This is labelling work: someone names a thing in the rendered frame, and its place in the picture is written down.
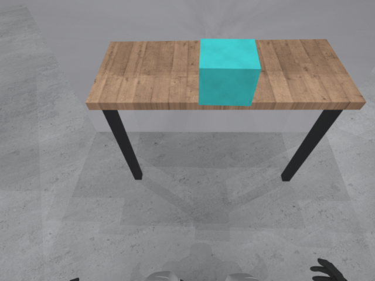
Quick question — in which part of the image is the carton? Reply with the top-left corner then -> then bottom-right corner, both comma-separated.
199,39 -> 261,106

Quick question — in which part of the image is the robot right hand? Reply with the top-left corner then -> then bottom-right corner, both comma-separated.
310,258 -> 347,281

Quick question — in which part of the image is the table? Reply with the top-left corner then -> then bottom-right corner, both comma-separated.
85,39 -> 366,181

